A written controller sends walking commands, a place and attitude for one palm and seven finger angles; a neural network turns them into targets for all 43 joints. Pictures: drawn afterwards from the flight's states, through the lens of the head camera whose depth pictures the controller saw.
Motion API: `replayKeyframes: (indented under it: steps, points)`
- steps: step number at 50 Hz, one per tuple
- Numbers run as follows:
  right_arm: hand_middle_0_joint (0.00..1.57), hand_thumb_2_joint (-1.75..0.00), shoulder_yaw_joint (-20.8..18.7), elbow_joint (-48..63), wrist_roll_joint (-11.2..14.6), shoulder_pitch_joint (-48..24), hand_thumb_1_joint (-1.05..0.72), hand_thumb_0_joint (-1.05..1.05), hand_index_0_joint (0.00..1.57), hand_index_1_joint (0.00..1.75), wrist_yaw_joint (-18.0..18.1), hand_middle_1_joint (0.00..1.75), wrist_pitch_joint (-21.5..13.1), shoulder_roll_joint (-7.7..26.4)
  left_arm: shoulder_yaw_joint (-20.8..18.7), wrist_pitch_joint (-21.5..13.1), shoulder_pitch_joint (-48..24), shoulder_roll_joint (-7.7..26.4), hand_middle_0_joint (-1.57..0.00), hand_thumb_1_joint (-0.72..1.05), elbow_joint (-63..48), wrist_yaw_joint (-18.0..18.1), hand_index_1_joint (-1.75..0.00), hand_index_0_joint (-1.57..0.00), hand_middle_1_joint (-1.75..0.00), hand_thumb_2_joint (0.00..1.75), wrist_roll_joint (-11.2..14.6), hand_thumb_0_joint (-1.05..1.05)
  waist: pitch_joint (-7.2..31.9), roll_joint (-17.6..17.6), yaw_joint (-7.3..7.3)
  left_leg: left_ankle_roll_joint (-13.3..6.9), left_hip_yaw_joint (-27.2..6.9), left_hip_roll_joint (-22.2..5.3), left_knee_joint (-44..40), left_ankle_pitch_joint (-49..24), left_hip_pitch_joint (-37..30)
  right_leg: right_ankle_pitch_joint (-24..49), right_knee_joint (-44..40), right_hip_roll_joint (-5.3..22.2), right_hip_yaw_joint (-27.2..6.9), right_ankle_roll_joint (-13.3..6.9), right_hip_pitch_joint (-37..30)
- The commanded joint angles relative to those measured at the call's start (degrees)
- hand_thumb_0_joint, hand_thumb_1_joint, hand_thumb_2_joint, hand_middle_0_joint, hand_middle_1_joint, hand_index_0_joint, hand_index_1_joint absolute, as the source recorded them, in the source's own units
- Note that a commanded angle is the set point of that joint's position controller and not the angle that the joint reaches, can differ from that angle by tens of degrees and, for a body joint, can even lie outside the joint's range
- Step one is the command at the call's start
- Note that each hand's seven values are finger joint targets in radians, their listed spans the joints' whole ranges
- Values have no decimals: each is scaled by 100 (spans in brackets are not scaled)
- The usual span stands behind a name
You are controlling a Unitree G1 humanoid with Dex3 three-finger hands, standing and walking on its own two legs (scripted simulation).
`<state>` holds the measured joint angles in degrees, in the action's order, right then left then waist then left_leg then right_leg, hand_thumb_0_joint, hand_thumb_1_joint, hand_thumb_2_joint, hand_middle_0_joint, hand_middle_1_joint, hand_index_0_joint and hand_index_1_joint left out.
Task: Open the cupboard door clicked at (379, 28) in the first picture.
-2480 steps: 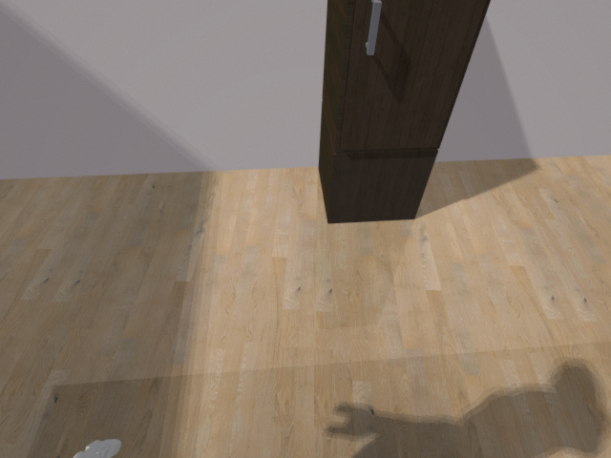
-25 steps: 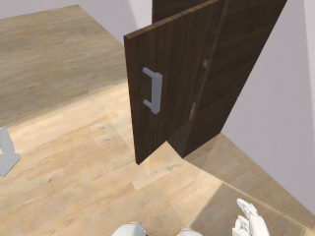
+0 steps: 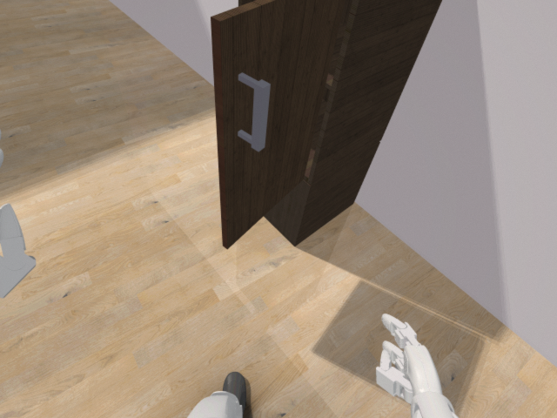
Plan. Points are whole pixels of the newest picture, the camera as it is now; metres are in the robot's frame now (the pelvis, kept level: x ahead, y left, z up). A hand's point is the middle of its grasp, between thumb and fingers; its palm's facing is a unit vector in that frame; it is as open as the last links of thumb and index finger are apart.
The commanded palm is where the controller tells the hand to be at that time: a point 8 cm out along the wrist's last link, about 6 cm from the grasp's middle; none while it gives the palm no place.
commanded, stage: stop stepping back and stand still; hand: left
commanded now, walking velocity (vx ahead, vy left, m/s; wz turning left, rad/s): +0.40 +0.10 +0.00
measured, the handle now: (251, 113) +0.58 +0.12 +0.11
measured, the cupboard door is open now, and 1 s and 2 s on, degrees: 100 100 100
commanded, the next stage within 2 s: let the arm hang, fingers relaxed in 1.28 s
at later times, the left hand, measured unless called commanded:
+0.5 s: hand out of the picture +0.11 +0.30 +0.18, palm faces +0.52 -0.76 -0.38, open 7.4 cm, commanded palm +0.05 +0.33 +0.19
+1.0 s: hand out of the picture +0.11 +0.28 +0.17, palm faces +0.48 -0.75 -0.46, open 7.4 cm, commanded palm +0.05 +0.32 +0.19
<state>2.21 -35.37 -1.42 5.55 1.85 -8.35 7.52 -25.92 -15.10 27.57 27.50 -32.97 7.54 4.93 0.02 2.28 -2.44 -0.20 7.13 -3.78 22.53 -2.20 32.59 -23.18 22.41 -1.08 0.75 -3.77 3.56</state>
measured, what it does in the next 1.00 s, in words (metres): steps on the spot: left foot, then left foot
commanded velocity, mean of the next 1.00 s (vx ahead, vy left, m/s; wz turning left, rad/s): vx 0.15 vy -0.03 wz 0.00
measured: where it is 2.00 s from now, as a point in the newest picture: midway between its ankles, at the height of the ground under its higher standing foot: outside the picture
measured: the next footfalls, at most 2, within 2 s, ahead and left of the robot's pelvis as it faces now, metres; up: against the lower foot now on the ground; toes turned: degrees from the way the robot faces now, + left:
left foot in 0.10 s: +0.17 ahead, +0.08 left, +0.00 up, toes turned +1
left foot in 0.50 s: -0.03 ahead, +0.18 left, +0.00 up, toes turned +7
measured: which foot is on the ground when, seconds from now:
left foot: down 0.00-0.00, up 0.02-0.08, down 0.10-0.26, up 0.28-0.48, down 0.50-0.74, up 0.76-1.00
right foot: down 0.00-1.00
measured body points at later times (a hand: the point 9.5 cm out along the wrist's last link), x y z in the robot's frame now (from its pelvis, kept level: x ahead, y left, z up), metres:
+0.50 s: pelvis -0.08 +0.03 +0.01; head -0.11 +0.03 +0.46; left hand +0.07 +0.34 +0.20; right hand +0.03 -0.24 -0.08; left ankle -0.07 +0.17 -0.72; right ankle -0.09 -0.08 -0.72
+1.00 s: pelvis -0.07 +0.01 +0.01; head -0.05 +0.00 +0.46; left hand +0.08 +0.32 +0.20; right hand +0.10 -0.23 -0.08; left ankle -0.05 +0.14 -0.72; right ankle -0.06 -0.05 -0.72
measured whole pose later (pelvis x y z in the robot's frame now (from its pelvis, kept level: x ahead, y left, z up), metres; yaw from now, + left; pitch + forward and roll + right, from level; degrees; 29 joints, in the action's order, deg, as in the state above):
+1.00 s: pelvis -0.07 +0.01 +0.01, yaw +4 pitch -1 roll +1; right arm -0.1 -37.5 -0.3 13.1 4.6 -6.8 13.6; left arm -22.1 -11.2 31.0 20.7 -25.8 9.1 1.7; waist -2.5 -0.7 -0.5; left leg -0.8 3.6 -2.2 33.2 14.0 16.8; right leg -16.1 29.4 -1.6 7.4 -4.9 12.7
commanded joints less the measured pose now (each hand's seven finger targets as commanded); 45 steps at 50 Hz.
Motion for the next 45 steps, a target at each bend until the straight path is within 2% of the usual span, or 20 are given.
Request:
replayKeyframes:
  steps: [1,4,6,7,9,11,12,13,14,17,23,26,28,35,36,37,38,40,42,45]
  points:
    - [20,-90,-439,560,74,273,-90,0,20,30,166,30,-126,946,-599,-227,-47,872,-20,90,-889,30,-30,-20,-30,90,-6,0,757,1068,230,288,-820,394,2693,1849,-1910,1885,-392,1464,-472,-622,1751]
    - [20,-90,-377,662,207,150,-90,0,20,30,353,30,-34,1070,-725,213,-18,863,-20,90,-523,9,-30,-20,-30,90,4,0,147,-367,496,106,-983,165,867,1213,-2538,611,483,596,252,165,2265]
    - [20,-90,-402,780,219,45,-90,0,20,30,380,30,-165,1246,-674,173,-271,810,-20,90,-648,32,-30,-20,-30,90,0,0,73,-2024,369,-107,-2769,-611,-1424,3542,-1577,-947,1559,-322,338,385,1424]
    - [20,-90,-372,770,135,46,-90,0,20,30,372,30,-200,1188,-903,135,-106,1036,-20,90,-661,91,-30,-20,-30,90,-21,0,230,-2263,285,329,-3056,-706,-2301,4828,-1053,-1363,2156,-567,342,275,911]
    - [20,-90,-414,776,35,121,-90,0,20,30,284,30,-235,1118,-885,121,261,993,-20,90,-992,119,-30,-20,-30,90,-53,0,562,-2158,127,749,-2399,-571,-2397,4535,-548,-1213,2172,-772,535,125,14]
    - [20,-90,-426,826,53,139,-90,0,20,30,221,30,-212,1091,-817,111,906,913,-20,90,-1112,73,-30,-20,-30,90,-58,0,694,-1671,58,557,-1293,-46,-1253,3529,-25,-989,500,-526,486,-13,-902]
    - [20,-90,-454,796,129,244,-90,0,20,30,178,30,-127,1050,-774,130,1124,879,-20,90,-1171,58,-30,-20,-30,90,-123,0,611,-371,90,413,-464,572,962,2802,-369,-990,-689,377,-412,-172,-21]
    - [20,-90,-552,757,142,121,-90,0,20,30,162,30,-2,1130,-803,151,940,983,-20,90,-1349,62,-30,-20,-30,90,-159,0,168,1098,105,308,-601,813,3630,2405,-311,-1858,-1826,2097,-2681,-625,1800]
    - [20,-90,-565,567,93,203,-90,0,20,30,173,30,5,1228,-820,152,380,1002,-20,90,-1436,84,-30,-20,-30,90,-132,0,-202,787,271,302,-974,549,4748,1975,266,-2215,-1862,2241,-2773,-760,2466]
    - [20,-90,-460,420,79,436,-90,0,20,30,285,30,-105,1125,-593,45,-243,761,-20,90,-281,151,-30,-20,-30,90,-307,0,-334,25,479,131,-826,-33,3976,1886,122,-1403,-1260,1576,-1297,-470,2242]
    - [20,-90,-470,391,60,409,-90,0,20,30,531,30,-391,1130,-143,-17,-824,487,-20,90,-103,311,-30,-20,-30,90,-437,0,-42,89,298,-160,-7,259,573,2429,-2006,-1317,-281,1102,-707,-321,1772]
    - [20,-90,-500,708,144,418,-90,0,20,30,453,30,-370,1306,-373,-74,-636,642,-20,90,-986,330,-30,-20,-30,90,-326,0,317,-1583,324,-824,-2593,-1357,-513,1532,-2882,-341,2326,-10,445,376,2529]
    - [20,-90,-502,537,65,367,-90,0,20,30,330,30,-396,1112,-646,-97,-460,846,-20,90,-1032,240,-30,-20,-30,90,-384,0,-153,-1836,442,-1131,-3154,-1695,-1318,3451,-1721,-699,3279,244,-29,375,2543]
    - [20,-90,-456,686,117,310,-90,0,20,30,224,30,-175,1064,-715,118,490,692,-20,90,-441,254,-30,-20,-30,90,-320,0,135,-1067,271,-335,-819,-686,90,3296,-489,148,562,46,445,264,105]
    - [20,-90,-470,730,129,249,-90,0,20,30,237,30,-86,1010,-644,166,349,667,-20,90,-266,247,-30,-20,-30,90,-317,0,-20,-254,260,-163,-507,-244,1195,3380,8,-306,-63,510,-596,-45,109]
    - [20,-90,-484,758,145,253,-90,0,20,30,229,30,-57,965,-729,242,205,805,-20,90,-132,265,-30,-20,-30,90,-295,0,12,915,240,1,-309,278,2660,3211,325,-1121,-924,1586,-2499,-544,480]
    - [20,-90,-531,692,170,253,-90,0,20,30,205,30,-78,1013,-612,215,-66,705,-20,90,-152,267,-30,-20,-30,90,-260,0,9,1040,229,18,-636,276,3762,3063,281,-857,-1230,2071,-3079,-750,775]
    - [20,-90,-450,525,138,350,-90,0,20,30,163,30,-66,1007,-554,117,-50,599,-20,90,0,249,-30,-20,-30,90,-258,0,128,244,356,96,-880,88,4009,2530,214,747,-766,1915,-2137,-711,631]
    - [20,-90,-366,573,135,215,-90,0,20,30,223,30,-61,921,-486,7,-26,576,-20,90,-55,239,-30,-20,-30,90,-305,0,205,298,338,106,-611,60,3281,2273,-313,2031,-506,1609,-1133,-543,651]
    - [20,-90,-370,674,116,-22,-90,0,20,30,328,30,-129,948,-436,-33,-208,585,-20,90,-339,290,-30,-20,-30,90,-326,0,247,428,213,1,-315,173,1901,2131,-1015,2117,-430,1413,-783,-386,636]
